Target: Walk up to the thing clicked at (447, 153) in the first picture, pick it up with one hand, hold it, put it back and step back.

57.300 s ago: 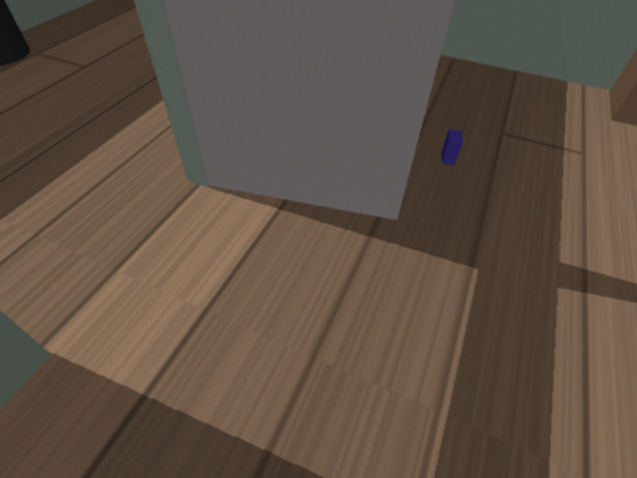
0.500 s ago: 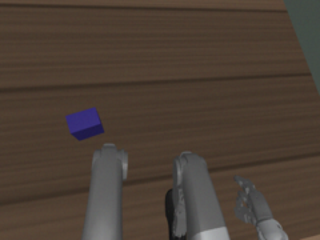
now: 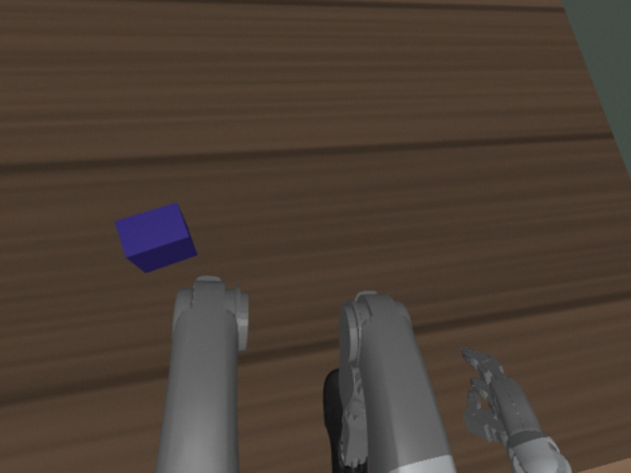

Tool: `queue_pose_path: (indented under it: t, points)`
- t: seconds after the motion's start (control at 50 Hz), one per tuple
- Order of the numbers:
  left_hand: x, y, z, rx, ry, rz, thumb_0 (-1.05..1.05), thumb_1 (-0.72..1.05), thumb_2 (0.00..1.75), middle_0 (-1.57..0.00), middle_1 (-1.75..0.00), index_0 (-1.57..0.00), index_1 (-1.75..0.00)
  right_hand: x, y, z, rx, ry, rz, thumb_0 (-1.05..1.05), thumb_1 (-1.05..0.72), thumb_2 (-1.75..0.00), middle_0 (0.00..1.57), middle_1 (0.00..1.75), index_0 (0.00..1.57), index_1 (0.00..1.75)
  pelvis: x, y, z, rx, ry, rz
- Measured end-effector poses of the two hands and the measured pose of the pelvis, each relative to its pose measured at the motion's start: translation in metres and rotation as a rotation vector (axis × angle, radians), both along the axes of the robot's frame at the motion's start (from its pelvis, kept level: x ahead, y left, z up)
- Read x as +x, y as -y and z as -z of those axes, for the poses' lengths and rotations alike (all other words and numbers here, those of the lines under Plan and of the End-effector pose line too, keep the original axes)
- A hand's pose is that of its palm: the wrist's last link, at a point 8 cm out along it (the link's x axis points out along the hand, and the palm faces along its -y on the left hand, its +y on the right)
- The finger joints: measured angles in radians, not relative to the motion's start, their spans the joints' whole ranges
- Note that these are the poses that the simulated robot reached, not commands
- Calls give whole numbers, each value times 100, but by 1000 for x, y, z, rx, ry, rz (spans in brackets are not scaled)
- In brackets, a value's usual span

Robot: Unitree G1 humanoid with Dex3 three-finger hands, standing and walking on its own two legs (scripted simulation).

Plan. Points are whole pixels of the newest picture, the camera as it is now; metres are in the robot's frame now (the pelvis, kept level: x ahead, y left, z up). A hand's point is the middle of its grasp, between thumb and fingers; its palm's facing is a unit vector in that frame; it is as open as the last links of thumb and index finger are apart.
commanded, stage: go down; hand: left
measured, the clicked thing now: (160, 240) +0.42 +0.26 -0.32
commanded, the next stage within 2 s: approach in 0.06 s
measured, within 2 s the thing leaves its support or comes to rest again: neither
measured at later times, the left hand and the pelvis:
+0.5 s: hand out of the picture +0.32 +0.42 -0.09, palm faces +0.31 -0.95 +0.02, open 17.6 cm; pelvis -0.01 +0.00 -0.05, yaw -2 degrees
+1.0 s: hand (107, 260) +0.36 +0.32 -0.24, palm faces +0.22 -0.97 +0.06, open 17.5 cm; pelvis +0.00 +0.01 -0.10, yaw -7 degrees
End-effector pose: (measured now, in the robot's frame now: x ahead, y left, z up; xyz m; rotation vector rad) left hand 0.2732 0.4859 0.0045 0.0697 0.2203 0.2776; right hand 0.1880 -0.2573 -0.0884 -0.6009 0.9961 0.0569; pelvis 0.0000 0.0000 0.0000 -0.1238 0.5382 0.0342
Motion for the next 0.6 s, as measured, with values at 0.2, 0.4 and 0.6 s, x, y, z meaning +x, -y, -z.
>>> queue_pose_path:
  t: [0.2,0.4,0.6]
  points:
    - [-4,-7,3,1,16,-13,-2,-60,1,-6,-8,-8,-6,-2,-1,4,-4,-4,-11,1,-91,-90,20,30,20,30,-2,-1,5,-3,9,3]
    - [-2,-2,42,-39,112,-54,-2,-60,0,-8,-8,-10,-7,-1,-2,17,-30,-3,-76,1,-91,-89,20,30,20,30,-5,0,27,-7,39,17]
    - [26,51,156,-138,96,-24,-2,-61,0,-9,-8,-11,-6,3,-5,35,-104,-34,-160,0,-91,-89,20,30,20,30,-4,-2,63,-32,105,50]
